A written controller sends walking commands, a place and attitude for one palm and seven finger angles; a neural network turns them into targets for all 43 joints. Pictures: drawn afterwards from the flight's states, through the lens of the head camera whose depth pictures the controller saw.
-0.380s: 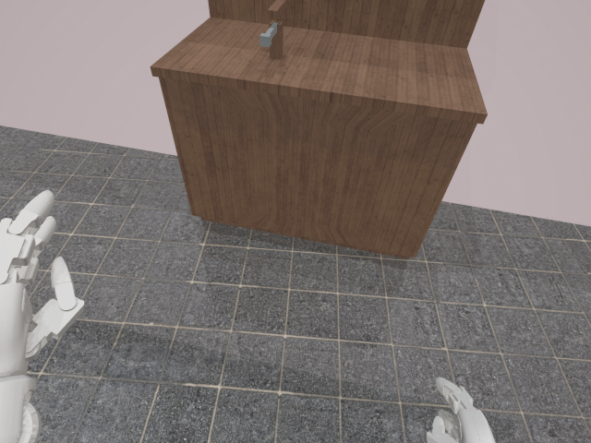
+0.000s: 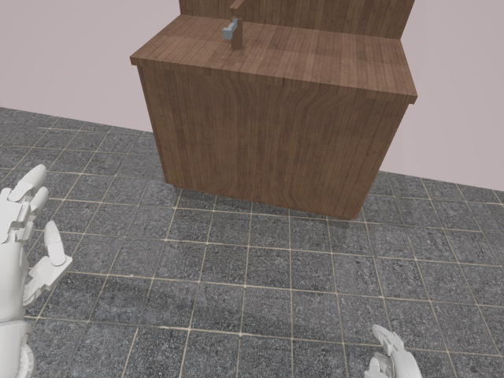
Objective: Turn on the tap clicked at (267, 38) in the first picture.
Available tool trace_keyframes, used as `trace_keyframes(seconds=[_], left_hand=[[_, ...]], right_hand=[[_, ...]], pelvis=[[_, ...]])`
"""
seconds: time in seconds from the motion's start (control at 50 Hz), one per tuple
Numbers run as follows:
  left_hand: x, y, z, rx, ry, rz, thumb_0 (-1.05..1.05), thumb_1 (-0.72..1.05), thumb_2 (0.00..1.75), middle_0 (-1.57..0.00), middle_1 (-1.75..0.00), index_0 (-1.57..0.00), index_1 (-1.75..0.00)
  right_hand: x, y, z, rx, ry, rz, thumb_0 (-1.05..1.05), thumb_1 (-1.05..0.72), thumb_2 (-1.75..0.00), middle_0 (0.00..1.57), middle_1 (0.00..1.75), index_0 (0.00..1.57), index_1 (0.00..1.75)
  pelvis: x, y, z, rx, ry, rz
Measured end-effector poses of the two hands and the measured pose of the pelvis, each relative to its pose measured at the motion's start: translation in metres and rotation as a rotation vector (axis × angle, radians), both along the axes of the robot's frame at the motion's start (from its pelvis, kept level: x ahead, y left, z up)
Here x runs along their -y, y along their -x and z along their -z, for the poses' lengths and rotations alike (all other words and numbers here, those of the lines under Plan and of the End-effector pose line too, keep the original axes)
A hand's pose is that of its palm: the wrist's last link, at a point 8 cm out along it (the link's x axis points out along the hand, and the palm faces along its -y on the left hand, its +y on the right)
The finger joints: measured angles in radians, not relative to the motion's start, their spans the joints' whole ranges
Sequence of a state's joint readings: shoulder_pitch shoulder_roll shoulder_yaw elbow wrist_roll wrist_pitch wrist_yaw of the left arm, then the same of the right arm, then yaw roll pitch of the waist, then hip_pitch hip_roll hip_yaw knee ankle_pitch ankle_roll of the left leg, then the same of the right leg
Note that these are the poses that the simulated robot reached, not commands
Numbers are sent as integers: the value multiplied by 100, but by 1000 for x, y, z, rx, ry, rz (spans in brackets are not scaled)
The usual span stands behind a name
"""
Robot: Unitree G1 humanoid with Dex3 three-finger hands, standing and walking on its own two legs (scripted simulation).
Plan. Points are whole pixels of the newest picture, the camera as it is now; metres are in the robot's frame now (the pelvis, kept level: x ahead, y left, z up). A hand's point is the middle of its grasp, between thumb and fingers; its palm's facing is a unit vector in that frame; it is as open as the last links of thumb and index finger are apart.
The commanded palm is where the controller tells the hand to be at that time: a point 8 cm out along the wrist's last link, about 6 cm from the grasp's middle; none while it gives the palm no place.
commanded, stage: look at it before walking up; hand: left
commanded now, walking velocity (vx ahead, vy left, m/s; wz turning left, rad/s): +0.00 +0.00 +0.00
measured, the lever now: (227, 33) +1.12 +0.16 +0.09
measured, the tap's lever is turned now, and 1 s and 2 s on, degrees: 0 0 0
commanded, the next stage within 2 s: walk to a spot facing it in 0.02 s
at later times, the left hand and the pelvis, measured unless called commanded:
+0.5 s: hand (33, 282) +0.18 +0.27 +0.15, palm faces +0.46 -0.79 -0.39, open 7.4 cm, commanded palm +0.13 +0.30 +0.18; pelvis -0.01 +0.01 -0.02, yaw +5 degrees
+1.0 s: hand (7, 290) +0.17 +0.28 +0.16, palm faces +0.67 -0.57 -0.48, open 7.4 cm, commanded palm +0.10 +0.30 +0.18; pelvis +0.07 -0.02 +0.00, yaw +25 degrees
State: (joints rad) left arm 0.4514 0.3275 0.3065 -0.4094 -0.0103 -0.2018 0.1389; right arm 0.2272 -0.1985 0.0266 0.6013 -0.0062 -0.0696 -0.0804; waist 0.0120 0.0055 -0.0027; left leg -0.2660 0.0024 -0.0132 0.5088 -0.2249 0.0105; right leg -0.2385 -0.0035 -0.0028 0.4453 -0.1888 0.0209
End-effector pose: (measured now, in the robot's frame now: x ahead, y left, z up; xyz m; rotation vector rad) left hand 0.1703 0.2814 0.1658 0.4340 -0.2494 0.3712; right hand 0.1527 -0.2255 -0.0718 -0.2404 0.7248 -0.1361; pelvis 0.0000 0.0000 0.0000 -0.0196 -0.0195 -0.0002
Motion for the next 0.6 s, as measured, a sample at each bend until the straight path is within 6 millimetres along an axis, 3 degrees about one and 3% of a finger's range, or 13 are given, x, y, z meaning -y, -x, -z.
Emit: trace_keyframes(seconds=[0.24, 0.38, 0.5, 0.6], left_hand=[[3, 2, -7, 20, -24, 6, 1, 89, 90, -21, -31, -21, -30], [-3, 17, -4, 6, -47, -17, 1, 89, 90, -21, -31, -21, -30], [-20, 32, -1, 28, -55, -66, 1, 88, 90, -21, -31, -21, -30], [-27, 32, -9, 59, -67, -120, 1, 89, 90, -21, -31, -21, -30]], right_hand=[[4, 4, 3, -4, -4, 5, 1, -90, -90, 20, 30, 20, 30], [4, 2, 10, -23, 5, -13, 1, -90, -90, 20, 30, 20, 30], [-4, -1, 15, -43, 37, -41, 1, -90, -90, 20, 30, 20, 30], [-20, -8, 17, -54, 11, -78, 1, -90, -90, 20, 30, 20, 30]], pelvis=[[2, 2, 1, -4, 0, -20], [0, 7, 7, -18, 7, -59], [-8, 6, 16, -18, 4, -88], [-4, -1, 11, -29, 23, -149]])
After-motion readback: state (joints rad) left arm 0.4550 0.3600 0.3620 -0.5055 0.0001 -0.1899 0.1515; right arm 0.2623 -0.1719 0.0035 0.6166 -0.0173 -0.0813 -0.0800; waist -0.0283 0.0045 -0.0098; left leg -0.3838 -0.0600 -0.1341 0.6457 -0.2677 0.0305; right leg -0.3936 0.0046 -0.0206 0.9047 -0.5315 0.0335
